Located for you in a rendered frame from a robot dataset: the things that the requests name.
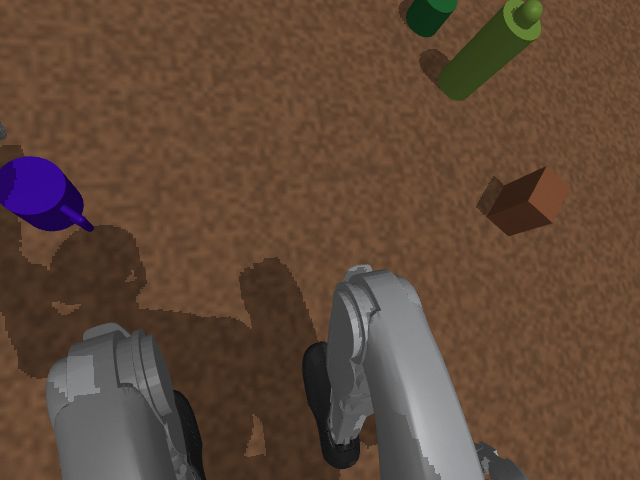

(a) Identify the right robot foot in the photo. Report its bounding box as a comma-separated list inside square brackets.
[302, 342, 360, 469]

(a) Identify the right robot hand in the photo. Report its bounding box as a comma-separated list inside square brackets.
[474, 441, 530, 480]

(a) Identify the left robot foot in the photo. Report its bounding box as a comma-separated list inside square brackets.
[173, 390, 206, 480]

